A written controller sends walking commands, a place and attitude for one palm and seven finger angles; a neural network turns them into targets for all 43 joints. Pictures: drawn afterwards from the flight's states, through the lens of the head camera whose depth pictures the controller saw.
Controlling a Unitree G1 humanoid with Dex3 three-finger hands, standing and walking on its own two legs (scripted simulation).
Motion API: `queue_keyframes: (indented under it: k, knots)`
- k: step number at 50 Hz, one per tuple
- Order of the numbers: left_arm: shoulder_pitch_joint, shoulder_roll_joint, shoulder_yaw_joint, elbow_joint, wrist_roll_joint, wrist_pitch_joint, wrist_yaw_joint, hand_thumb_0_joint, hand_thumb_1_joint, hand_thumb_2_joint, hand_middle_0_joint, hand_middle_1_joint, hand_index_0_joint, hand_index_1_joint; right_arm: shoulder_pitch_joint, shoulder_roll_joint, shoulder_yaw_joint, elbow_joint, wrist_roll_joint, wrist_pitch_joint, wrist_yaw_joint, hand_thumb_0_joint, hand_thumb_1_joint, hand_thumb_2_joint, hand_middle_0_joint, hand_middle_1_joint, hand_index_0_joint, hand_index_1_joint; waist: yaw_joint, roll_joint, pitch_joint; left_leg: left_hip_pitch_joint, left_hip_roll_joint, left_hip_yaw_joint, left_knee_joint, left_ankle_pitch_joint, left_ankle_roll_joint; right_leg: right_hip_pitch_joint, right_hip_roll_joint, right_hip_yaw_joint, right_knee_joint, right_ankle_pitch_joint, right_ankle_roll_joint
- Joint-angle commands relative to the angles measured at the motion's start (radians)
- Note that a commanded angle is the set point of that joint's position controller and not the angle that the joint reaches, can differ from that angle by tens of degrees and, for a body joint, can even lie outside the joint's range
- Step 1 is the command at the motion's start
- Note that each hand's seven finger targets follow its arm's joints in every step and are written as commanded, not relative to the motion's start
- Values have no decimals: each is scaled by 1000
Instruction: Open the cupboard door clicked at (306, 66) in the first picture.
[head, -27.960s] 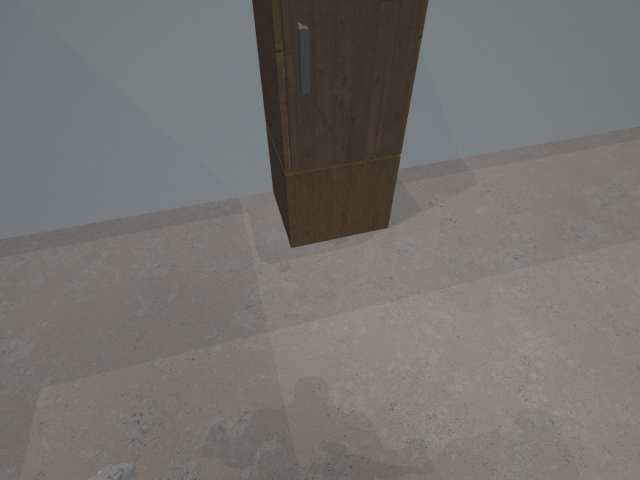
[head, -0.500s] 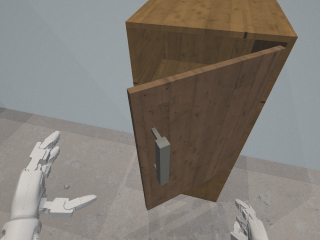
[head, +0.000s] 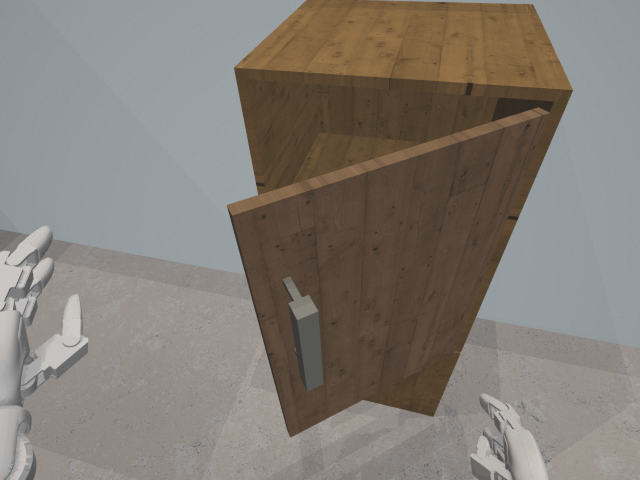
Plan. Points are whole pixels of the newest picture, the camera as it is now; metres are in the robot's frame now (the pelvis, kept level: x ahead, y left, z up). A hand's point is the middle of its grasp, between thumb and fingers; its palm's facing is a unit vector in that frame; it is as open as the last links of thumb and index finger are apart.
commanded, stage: draw the hand back to the body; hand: left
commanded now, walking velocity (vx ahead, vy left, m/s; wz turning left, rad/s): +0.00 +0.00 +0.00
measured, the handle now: (301, 335) +0.29 +0.07 +0.04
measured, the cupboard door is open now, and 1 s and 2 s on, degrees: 41 41 41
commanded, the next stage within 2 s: step back with the hand held close in 0.28 s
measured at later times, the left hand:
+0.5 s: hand (66, 345) +0.18 +0.26 +0.17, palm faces +0.46 -0.78 -0.42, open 7.4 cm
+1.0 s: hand (4, 427) +0.11 +0.28 +0.16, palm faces +0.42 -0.77 -0.49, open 7.4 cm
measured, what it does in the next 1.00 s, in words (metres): shifts its weight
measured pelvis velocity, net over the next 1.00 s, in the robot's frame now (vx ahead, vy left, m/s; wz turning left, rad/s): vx -0.10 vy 0.02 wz -0.02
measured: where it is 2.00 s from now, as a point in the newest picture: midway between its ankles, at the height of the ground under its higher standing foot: outside the picture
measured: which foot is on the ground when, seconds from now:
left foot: down 0.00-1.00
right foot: down 0.00-1.00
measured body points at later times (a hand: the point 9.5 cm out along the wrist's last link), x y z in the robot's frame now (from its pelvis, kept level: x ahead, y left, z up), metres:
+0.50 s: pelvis -0.02 +0.00 +0.00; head -0.04 -0.02 +0.45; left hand +0.15 +0.30 +0.19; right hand +0.17 -0.22 -0.08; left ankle -0.03 +0.12 -0.74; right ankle -0.01 -0.12 -0.74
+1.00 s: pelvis -0.10 +0.02 -0.01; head -0.09 +0.02 +0.44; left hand +0.08 +0.32 +0.18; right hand +0.08 -0.22 -0.09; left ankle -0.03 +0.12 -0.74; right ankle -0.01 -0.12 -0.74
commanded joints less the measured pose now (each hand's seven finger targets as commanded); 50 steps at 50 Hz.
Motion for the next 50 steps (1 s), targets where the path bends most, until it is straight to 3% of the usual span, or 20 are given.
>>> queue_keyframes:
  k: [1, 6, 8, 12, 16, 19, 20, 21, 22, 23, 26, 27, 31, 32, 36, 37, 42, 45, 48, 50]
  knots:
    - [-67, 150, 83, -180, 3, -58, 0, 0, 900, 900, -200, -300, -200, -300, -115, -100, -36, -157, -3, -41, -5, 0, -900, -900, 200, 300, 200, 300, -6, -42, -74, -16, 3, 15, -53, 352, 26, 33, -4, 10, -58, 293, -11]
    - [-84, 188, 110, -218, 7, -70, 6, 0, 900, 900, -200, -300, -200, -300, -124, -95, -35, -157, -6, -48, -9, 0, -900, -900, 200, 300, 200, 300, 1, -43, -104, -7, -3, 15, -54, 335, 30, 50, -3, 18, -65, 291, -13]
    - [-101, 201, 118, -242, 10, -75, 10, 0, 900, 900, -200, -300, -200, -300, -126, -94, -33, -154, -7, -54, -12, 0, -900, -900, 200, 300, 200, 300, 1, -10, -106, -4, -4, 11, -58, 341, 27, 55, -5, 18, -64, 294, -17]
    - [-105, 195, 113, -213, 13, -73, 11, 0, 900, 900, -200, -300, -200, -300, -130, -93, -33, -144, -5, -62, -14, 0, -900, -900, 200, 300, 200, 300, -1, 12, -51, -12, -2, 11, -67, 294, 23, 23, -2, 17, -83, 241, -19]
    - [-85, 168, 100, -166, 6, -74, 5, 0, 900, 900, -200, -300, -200, -300, -128, -93, -34, -143, -4, -61, -10, 0, -900, -900, 200, 300, 200, 300, -4, -67, -28, -24, 0, 10, -76, 253, 28, 10, 4, 16, -97, 195, -12]
    - [-79, 160, 93, -155, 6, -77, 2, 0, 900, 900, -200, -300, -200, -300, -132, -93, -36, -142, -2, -59, -9, 0, -900, -900, 200, 300, 200, 300, -2, -38, -27, -23, 1, 11, -81, 235, 28, 8, 2, 20, -99, 173, -13]
    - [-183, 202, 116, -247, 7, -90, 5, 0, 900, 900, -200, -300, -200, -300, -142, -95, -34, -147, 0, -65, -9, 0, -900, -900, 200, 300, 200, 300, -4, -4, -57, -12, -2, 8, -83, 224, 27, 16, 1, 25, -102, 162, -14]
    - [-271, 329, 244, -271, 13, -140, 16, 0, 900, 900, -200, -300, -200, -300, -108, -112, -27, -184, 10, -49, -9, 0, -900, -900, 200, 300, 200, 300, -55, -59, 29, -93, 11, -17, -53, 143, 42, -95, -43, 124, -161, 174, -11]
    - [-261, 325, 243, -226, 20, -161, 14, 0, 900, 900, -200, -300, -200, -300, -107, -99, -25, -163, 4, -36, -12, 0, -900, -900, 200, 300, 200, 300, -54, -69, 28, -101, 5, -33, -43, 112, 42, -103, -66, 127, -170, 164, -18]
    - [-117, 233, 177, -142, 17, -148, 5, 0, 900, 900, -200, -300, -200, -300, -118, -96, -31, -160, 1, -25, -12, 0, -900, -900, 200, 300, 200, 300, -59, -107, 23, -79, 6, -32, -27, 137, 44, -125, -70, 129, -172, 167, -19]
    - [1, 171, 118, -166, 23, -145, -4, 0, 900, 900, -200, -300, -200, -300, -111, -113, -42, -183, -5, -1, -5, 0, -900, -900, 200, 300, 200, 300, -63, -50, -53, -64, 20, -17, -23, 236, 36, -110, -71, 102, -126, 253, -13]
    - [20, 179, 127, -180, 24, -152, 0, 0, 900, 900, -200, -300, -200, -300, -115, -119, -46, -182, -7, 2, -9, 0, -900, -900, 200, 300, 200, 300, -59, 5, -85, -64, 28, -20, -37, 273, 34, -89, -72, 89, -101, 283, -13]
    - [75, 228, 181, -245, 24, -158, 13, 0, 900, 900, -200, -300, -200, -300, -105, -114, -59, -212, -3, 23, -13, 0, -900, -900, 200, 300, 200, 300, -56, -75, -191, -84, 51, -31, -32, 407, 32, -29, -53, 69, -19, 390, 3]
    - [76, 254, 204, -263, 25, -162, 19, 0, 900, 900, -200, -300, -200, -300, -113, -116, -61, -212, -3, 27, -17, 0, -900, -900, 200, 300, 200, 300, -51, -52, -204, -92, 51, -41, -37, 417, 29, -18, -55, 59, -2, 396, 1]
    - [93, 260, 219, -301, 25, -172, 28, 0, 900, 900, -200, -300, -200, -300, -108, -106, -67, -235, 1, 31, -21, 0, -900, -900, 200, 300, 200, 300, -54, -52, -185, -165, 63, -49, -40, 370, 37, -29, -46, 74, 44, 384, 7]
    - [82, 271, 225, -317, 30, -177, 31, 0, 900, 900, -200, -300, -200, -300, -114, -115, -68, -232, 0, 28, -25, 0, -900, -900, 200, 300, 200, 300, -50, 10, -179, -188, 64, -60, -51, 353, 40, -23, -45, 72, 59, 374, 5]
    - [76, 238, 215, -298, 43, -191, 37, 0, 900, 900, -200, -300, -200, -300, -103, -123, -69, -236, -2, 11, -23, 0, -900, -900, 200, 300, 200, 300, -54, 63, -100, -397, 99, -97, -122, 51, 73, 15, -20, 77, 133, 220, 13]
    - [49, 215, 198, -278, 53, -199, 40, 0, 900, 900, -200, -300, -200, -300, -77, -126, -71, -240, 2, 3, -18, 0, -900, -900, 200, 300, 200, 300, -69, -2, -53, -515, 91, -99, -107, -199, 84, 7, -33, 112, 119, 111, 8]
    - [27, 230, 204, -282, 58, -212, 45, 0, 900, 900, -200, -300, -200, -300, -55, -121, -74, -231, 0, -4, -17, 0, -900, -900, 200, 300, 200, 300, -78, -109, -37, -459, 43, -82, 8, -264, 71, -136, -86, 187, -17, -97, -19]
    - [10, 239, 198, -300, 56, -220, 53, 0, 900, 900, -200, -300, -200, -300, -45, -116, -72, -218, -1, -6, -13, 0, -900, -900, 200, 300, 200, 300, -82, -171, -44, -306, 3, -49, 167, -209, 44, -334, -146, 228, -115, -256, -55]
